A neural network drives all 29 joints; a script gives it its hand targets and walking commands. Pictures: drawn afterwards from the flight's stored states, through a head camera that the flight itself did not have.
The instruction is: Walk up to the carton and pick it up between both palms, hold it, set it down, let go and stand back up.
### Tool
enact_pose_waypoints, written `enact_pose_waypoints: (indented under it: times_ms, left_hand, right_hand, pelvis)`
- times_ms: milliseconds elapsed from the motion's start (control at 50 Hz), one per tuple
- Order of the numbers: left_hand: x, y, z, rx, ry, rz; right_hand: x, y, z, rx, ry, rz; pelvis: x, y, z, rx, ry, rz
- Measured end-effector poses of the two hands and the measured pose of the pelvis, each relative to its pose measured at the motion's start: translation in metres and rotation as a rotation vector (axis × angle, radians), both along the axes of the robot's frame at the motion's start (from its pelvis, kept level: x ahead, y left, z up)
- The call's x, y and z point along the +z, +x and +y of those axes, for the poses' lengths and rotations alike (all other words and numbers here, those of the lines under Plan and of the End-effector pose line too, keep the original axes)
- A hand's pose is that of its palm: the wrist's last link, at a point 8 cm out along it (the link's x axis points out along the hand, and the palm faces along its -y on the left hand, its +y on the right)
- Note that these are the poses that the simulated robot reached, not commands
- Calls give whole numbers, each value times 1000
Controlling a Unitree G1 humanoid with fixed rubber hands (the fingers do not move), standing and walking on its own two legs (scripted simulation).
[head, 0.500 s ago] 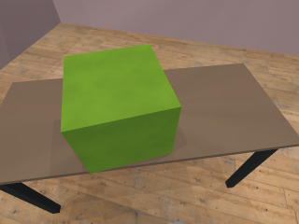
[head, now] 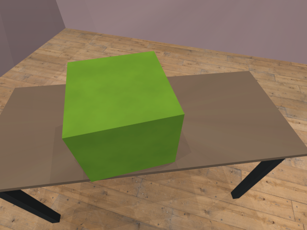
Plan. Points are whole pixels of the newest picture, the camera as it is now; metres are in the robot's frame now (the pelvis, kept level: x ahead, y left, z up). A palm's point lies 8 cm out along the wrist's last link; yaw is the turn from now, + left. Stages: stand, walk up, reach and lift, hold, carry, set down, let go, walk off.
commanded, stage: walk up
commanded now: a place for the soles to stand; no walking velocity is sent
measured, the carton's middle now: (123, 114) +0.47 +0.10 +0.00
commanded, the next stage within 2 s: reach and lift in 0.14 s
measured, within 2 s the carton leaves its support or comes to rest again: neither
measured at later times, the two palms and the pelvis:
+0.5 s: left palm out of the picture +0.14 +0.26 -0.10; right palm (241, 218) +0.16 -0.25 -0.11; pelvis -0.02 +0.00 -0.02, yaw +8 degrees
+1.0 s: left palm out of the picture +0.14 +0.26 -0.07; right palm (243, 221) +0.15 -0.24 -0.08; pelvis -0.01 +0.01 +0.00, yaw +8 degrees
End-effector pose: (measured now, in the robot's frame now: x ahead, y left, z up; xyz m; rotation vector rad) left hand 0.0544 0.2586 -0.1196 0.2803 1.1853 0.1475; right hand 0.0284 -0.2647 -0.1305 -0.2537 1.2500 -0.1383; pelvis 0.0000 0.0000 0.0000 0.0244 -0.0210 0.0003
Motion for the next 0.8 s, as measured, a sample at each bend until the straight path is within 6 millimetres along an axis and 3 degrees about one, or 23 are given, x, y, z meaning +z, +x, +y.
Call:
enact_pose_waypoints:
  times_ms: [180, 220, 260, 320, 380, 420, 540, 600, 680, 800]
  left_hand:
    - [-7, -7, -2, 17, -17, 40]
    - [-12, 9, 5, 46, 6, 84]
    - [-9, 40, 10, 51, 24, 51]
    - [7, 88, 8, 28, 30, -36]
    - [21, 111, 4, 0, 23, -75]
    - [25, 108, 3, 2, 13, -59]
    - [22, 76, 8, 33, 12, -57]
    - [19, 70, 14, 47, 23, -83]
    - [22, 76, 15, 55, 21, -143]
    - [45, 96, 8, 36, 6, -266]
  right_hand:
    - [-1, -4, -5, 0, -12, 1]
    - [-9, 16, -7, 40, 7, -23]
    - [-14, 52, -7, 86, 21, -83]
    - [-4, 112, -3, 90, 28, -239]
    - [9, 146, 7, 54, 53, -340]
    - [12, 149, 13, 34, 76, -334]
    - [19, 128, 15, 41, 62, -314]
    - [21, 123, 15, 69, 51, -320]
    - [25, 126, 20, 83, 63, -364]
    - [34, 129, 31, 83, 97, -422]
  pelvis:
    - [-2, -5, 1, 14, 1, 0]
    - [-11, -16, 0, 59, -1, -4]
    - [-20, -27, -1, 91, 0, -11]
    - [-28, -35, -2, 113, -8, -7]
    - [-29, -34, -1, 126, -19, -9]
    - [-26, -30, -1, 130, -25, -18]
    - [-20, -20, -1, 140, -32, -16]
    - [-21, -21, -1, 141, -34, -5]
    - [-20, -22, 0, 139, -37, 7]
    - [-12, -19, 5, 135, -35, -8]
